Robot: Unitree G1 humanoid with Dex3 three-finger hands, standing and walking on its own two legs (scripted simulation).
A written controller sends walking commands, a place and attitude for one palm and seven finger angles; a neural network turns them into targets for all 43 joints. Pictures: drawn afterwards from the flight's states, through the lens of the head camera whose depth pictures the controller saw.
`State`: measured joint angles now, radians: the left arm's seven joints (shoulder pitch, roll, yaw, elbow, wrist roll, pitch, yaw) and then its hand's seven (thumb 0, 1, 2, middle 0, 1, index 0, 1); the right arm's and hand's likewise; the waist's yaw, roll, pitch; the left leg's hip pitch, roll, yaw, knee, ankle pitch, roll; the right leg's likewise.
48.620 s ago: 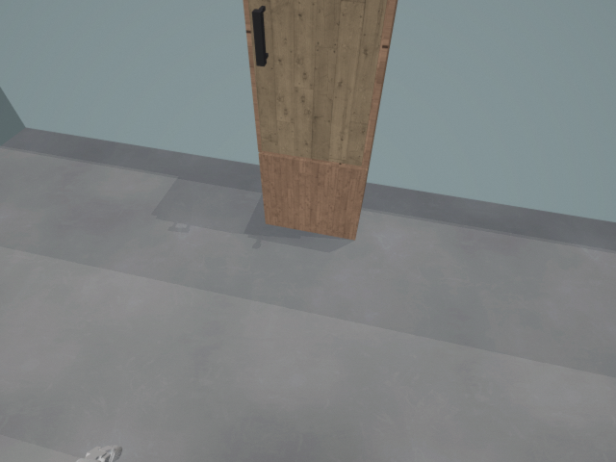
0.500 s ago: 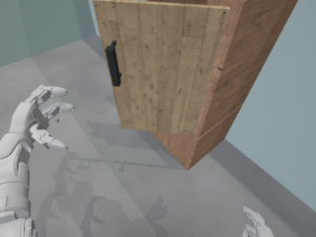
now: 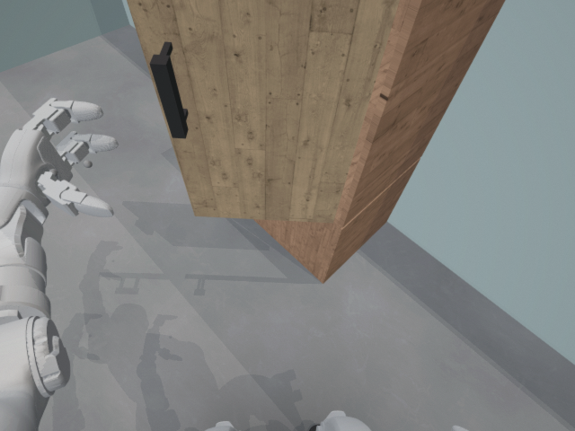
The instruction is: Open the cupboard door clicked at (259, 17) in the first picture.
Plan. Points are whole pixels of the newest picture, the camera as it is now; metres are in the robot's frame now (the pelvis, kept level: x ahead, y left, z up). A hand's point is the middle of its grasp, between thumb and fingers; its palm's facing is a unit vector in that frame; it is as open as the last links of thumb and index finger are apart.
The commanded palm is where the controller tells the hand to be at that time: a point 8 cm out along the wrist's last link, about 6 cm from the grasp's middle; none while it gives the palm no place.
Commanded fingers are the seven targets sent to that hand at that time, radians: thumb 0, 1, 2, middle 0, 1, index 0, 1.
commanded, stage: move the hooked fingers beside the handle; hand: left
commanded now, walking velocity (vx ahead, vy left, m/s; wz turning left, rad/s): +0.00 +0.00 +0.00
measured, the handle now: (173, 92) +0.61 +0.18 +0.10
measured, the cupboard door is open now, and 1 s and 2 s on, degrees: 44 44 44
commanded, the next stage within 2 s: slide the fingers in behind the handle in 1.84 s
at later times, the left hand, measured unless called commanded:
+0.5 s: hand (111, 118) +0.52 +0.25 +0.11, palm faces -0.07 -1.00 +0.00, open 14.0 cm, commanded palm +0.52 +0.29 +0.10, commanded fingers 0.00 -0.50 0.30 -0.30 -1.20 -0.30 -1.20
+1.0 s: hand (124, 102) +0.58 +0.25 +0.10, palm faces -0.07 -1.00 +0.00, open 14.0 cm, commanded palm +0.56 +0.28 +0.10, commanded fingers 0.00 -0.50 0.30 -0.30 -1.20 -0.30 -1.20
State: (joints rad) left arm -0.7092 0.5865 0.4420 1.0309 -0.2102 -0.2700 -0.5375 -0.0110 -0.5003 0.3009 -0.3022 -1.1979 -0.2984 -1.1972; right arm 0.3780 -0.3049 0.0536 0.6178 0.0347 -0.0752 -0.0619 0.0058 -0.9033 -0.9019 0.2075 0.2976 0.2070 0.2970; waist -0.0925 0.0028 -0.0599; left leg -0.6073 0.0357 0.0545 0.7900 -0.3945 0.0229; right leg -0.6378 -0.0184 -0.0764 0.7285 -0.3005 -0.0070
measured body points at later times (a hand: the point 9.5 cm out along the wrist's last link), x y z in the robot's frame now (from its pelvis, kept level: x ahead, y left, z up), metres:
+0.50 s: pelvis +0.01 +0.01 -0.01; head +0.13 +0.03 +0.42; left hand +0.52 +0.30 +0.12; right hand -0.01 -0.26 -0.11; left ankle -0.01 +0.10 -0.71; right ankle +0.03 -0.12 -0.71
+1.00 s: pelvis +0.03 +0.01 -0.01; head +0.18 +0.04 +0.41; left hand +0.57 +0.30 +0.10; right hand -0.04 -0.24 -0.10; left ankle -0.01 +0.10 -0.71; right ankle +0.03 -0.12 -0.71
